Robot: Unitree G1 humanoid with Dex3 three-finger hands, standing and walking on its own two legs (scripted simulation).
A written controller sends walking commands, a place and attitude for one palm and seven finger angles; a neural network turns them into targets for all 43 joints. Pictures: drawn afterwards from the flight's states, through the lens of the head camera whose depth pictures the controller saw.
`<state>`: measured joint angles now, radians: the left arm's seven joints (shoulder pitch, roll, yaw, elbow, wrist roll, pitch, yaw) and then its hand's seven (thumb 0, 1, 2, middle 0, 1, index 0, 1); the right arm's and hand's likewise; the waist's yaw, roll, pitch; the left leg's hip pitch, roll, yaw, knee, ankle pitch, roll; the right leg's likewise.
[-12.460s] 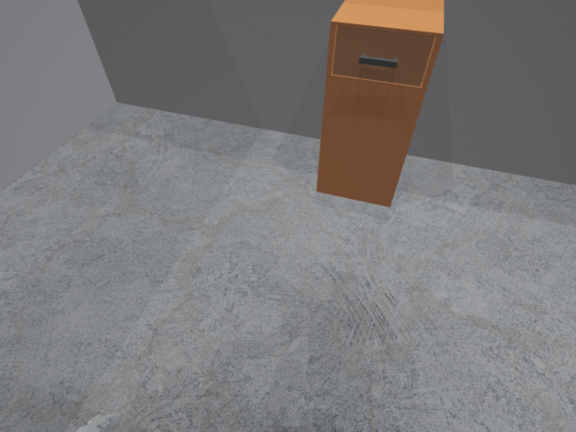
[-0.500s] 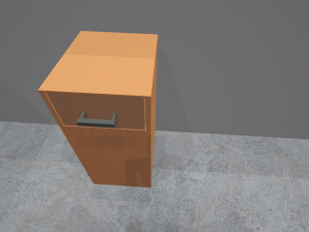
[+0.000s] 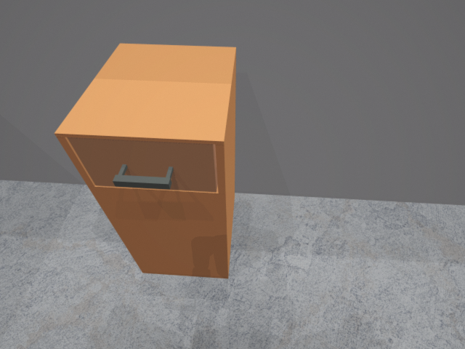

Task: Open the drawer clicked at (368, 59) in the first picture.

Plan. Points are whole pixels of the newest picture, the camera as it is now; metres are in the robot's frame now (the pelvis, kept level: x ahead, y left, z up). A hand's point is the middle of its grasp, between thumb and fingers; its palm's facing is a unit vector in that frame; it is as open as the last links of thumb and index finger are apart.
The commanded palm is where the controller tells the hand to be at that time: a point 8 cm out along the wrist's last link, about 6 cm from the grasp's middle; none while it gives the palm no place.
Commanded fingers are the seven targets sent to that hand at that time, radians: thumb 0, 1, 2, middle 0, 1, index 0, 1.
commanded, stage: look again from close up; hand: left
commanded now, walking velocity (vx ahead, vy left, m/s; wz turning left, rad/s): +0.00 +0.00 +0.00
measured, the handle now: (144, 175) +0.50 +0.24 -0.05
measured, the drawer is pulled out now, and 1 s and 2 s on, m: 0.00 0.00 0.00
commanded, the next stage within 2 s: raise the hand with hooked fingers in 0.48 s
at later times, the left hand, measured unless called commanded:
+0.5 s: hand out of the picture -0.01 +0.23 -0.18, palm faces +0.01 -0.98 -0.20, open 7.4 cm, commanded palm none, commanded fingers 0.00 0.90 0.90 -0.20 -0.30 -0.20 -0.30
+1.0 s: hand out of the picture +0.12 +0.25 -0.08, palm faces -0.11 -0.29 -0.95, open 8.6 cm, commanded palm +0.11 +0.29 -0.01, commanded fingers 0.00 0.39 0.68 -0.24 -0.63 -0.24 -0.63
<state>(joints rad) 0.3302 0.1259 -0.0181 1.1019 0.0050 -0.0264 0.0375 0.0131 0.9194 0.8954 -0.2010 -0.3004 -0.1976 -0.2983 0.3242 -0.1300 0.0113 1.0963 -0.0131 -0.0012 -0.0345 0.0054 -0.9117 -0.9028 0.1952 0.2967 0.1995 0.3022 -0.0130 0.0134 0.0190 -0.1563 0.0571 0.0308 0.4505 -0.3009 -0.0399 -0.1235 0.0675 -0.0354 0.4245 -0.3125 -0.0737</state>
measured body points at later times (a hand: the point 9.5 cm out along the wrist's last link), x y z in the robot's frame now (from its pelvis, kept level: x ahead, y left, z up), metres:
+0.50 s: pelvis -0.03 +0.06 +0.00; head -0.03 +0.07 +0.45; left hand -0.01 +0.29 -0.16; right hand +0.00 -0.18 -0.15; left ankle -0.04 +0.14 -0.74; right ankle -0.06 -0.07 -0.74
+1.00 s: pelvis -0.07 +0.07 -0.03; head -0.05 +0.05 +0.41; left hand +0.12 +0.27 -0.02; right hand +0.15 -0.17 -0.10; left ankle -0.04 +0.14 -0.74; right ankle -0.04 -0.03 -0.74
